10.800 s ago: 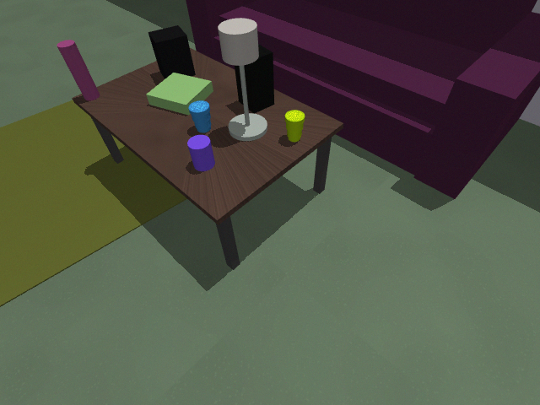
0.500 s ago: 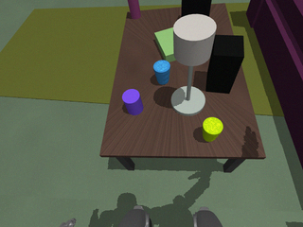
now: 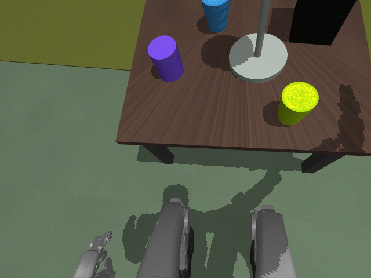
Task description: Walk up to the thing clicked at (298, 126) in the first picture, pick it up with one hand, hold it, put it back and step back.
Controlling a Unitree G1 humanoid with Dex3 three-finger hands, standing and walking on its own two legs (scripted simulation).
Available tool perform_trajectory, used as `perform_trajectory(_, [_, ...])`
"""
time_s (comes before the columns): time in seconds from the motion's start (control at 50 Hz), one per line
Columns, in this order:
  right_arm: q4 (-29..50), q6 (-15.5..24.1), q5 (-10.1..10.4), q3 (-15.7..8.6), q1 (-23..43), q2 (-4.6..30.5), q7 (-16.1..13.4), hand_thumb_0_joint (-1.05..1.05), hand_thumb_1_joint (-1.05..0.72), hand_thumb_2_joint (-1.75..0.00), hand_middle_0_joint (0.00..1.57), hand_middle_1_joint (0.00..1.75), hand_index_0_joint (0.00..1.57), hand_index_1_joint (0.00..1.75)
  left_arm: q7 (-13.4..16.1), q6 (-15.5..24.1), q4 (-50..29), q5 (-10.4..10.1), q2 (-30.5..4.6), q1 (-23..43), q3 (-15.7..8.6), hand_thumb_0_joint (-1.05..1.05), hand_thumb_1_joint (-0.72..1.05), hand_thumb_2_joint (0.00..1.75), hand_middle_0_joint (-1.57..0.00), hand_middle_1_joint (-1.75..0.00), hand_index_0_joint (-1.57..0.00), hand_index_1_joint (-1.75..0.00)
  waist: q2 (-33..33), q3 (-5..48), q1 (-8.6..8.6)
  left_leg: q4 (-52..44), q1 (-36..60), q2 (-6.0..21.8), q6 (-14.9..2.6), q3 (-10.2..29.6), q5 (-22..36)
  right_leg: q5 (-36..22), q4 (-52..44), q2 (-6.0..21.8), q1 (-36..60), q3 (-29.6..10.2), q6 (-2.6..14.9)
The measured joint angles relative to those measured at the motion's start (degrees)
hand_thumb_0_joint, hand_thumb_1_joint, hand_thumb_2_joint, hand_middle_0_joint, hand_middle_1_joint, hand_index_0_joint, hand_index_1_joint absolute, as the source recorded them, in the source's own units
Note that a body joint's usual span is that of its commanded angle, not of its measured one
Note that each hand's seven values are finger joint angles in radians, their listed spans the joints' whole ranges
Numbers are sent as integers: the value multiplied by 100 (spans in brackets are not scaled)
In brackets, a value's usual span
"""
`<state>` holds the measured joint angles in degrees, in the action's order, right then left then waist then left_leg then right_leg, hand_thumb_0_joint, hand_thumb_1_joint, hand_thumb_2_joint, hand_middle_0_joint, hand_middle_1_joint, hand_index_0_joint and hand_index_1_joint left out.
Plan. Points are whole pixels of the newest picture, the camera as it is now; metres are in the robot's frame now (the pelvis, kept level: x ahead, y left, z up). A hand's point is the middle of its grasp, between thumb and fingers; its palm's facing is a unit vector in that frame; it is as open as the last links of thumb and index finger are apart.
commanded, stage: approach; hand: right
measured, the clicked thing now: (293, 107) +0.49 -0.19 -0.11
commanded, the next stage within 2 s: close in in 0.12 s
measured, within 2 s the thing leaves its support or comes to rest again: neither
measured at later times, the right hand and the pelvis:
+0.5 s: hand (322, 116) +0.47 -0.25 -0.12, palm faces +0.10 +1.00 -0.01, open 17.1 cm; pelvis -0.05 +0.00 -0.15, yaw +0 degrees
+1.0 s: hand (300, 110) +0.48 -0.20 -0.11, palm faces +0.12 +0.99 -0.02, open 17.0 cm; pelvis -0.03 +0.01 -0.12, yaw -1 degrees
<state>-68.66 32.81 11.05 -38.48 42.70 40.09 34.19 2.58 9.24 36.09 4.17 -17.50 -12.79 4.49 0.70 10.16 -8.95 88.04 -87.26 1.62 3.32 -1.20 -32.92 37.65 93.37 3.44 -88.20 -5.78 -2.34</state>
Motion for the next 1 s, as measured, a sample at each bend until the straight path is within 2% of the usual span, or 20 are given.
perform_trajectory(0.08, [67,-34,-162,-146,306,-36,-29,-2,53,-5,5,5,5,4,-57,-52,62,93,109,227,38,1,91,89,-18,-29,-18,-30,-34,-130,-20,821,-797,-3,13,6,-176,189,841,-39,-803,-88,-14])
perform_trajectory(0.16, [185,-264,-431,-181,470,-51,-220,-2,51,-5,6,5,5,4,-168,-166,119,160,180,325,34,1,91,89,-18,-29,-18,-29,-89,-202,-21,1457,-1463,1,30,29,-254,273,1488,-90,-1472,-147,-27])
perform_trajectory(0.24, [157,-395,-497,107,684,-163,-460,-2,48,-4,6,4,5,4,-295,-254,220,182,206,298,-11,1,91,89,-19,-29,-18,-29,-105,-200,0,1974,-1987,20,43,68,-281,288,1995,-159,-1995,-179,-34])
perform_trajectory(0.3, [457,-485,-673,155,730,-311,-688,-2,47,-4,6,4,5,4,-378,-337,237,179,186,282,-38,1,91,89,-19,-29,-19,-29,-139,-205,-38,2300,-2331,21,47,81,-260,267,2332,-203,-2349,-216,-47])
perform_trajectory(0.36, [407,-467,-645,401,925,-429,-979,-2,46,-4,7,4,6,4,-443,-404,253,153,162,239,-125,1,91,88,-19,-30,-19,-29,-150,-244,-50,2557,-2584,29,57,115,-225,220,2584,-249,-2605,-223,-45])
perform_trajectory(0.42, [896,-603,-802,369,914,-565,-1289,-2,45,-4,7,4,6,4,-474,-523,217,112,108,173,-181,1,91,88,-19,-30,-20,-29,-197,-251,-17,2709,-2778,30,74,136,-168,156,2741,-281,-2807,-230,-49])
perform_trajectory(0.48, [698,-794,-704,810,1109,-616,-1562,-2,45,-4,7,4,5,3,-490,-610,248,52,118,126,-279,1,91,88,-19,-30,-20,-29,-184,-269,21,2754,-2790,48,83,190,-134,97,2749,-308,-2806,-179,-31])
perform_trajectory(0.56, [1062,-1150,-907,997,977,-893,-1812,-2,45,-4,7,4,5,3,-473,-722,160,-48,91,82,-312,1,92,88,-19,-30,-20,-29,-254,-183,-6,2634,-2737,53,77,180,-80,39,2638,-306,-2765,-173,-26])
perform_trajectory(0.6, [945,-1180,-836,1158,1009,-1018,-1946,-2,45,-3,7,4,5,3,-471,-722,138,-75,87,36,-352,1,92,88,-19,-30,-20,-29,-252,-125,-13,2563,-2668,55,57,191,-81,34,2551,-296,-2684,-146,-11])
perform_trajectory(0.66, [1025,-1192,-819,1124,946,-1219,-2092,-2,45,-3,7,4,5,3,-456,-749,89,-106,55,-12,-353,1,92,88,-19,-30,-20,-29,-265,-13,-47,2467,-2628,44,40,187,-82,44,2453,-271,-2632,-133,4])
perform_trajectory(0.78, [1111,-958,-838,1127,902,-1351,-2416,-1,43,-3,7,4,6,3,-456,-825,-24,-72,44,-45,-386,1,92,88,-19,-30,-20,-30,-223,-11,-73,2409,-2574,36,24,229,-137,102,2341,-243,-2522,-75,-4])
perform_trajectory(0.84, [1307,-916,-889,1138,807,-1382,-2486,-1,42,-3,7,4,5,3,-468,-888,-73,-46,73,-19,-400,1,91,89,-19,-30,-19,-30,-213,-53,-66,2413,-2571,48,31,246,-180,133,2314,-248,-2501,-58,-30])
perform_trajectory(1.0, [1603,-971,-846,1301,665,-1617,-2541,-1,40,-4,8,4,6,3,-478,-970,-31,-49,132,101,-450,1,89,90,-19,-29,-18,-30,-220,-106,33,2401,-2475,105,13,234,-308,208,2232,-286,-2390,-61,-80])
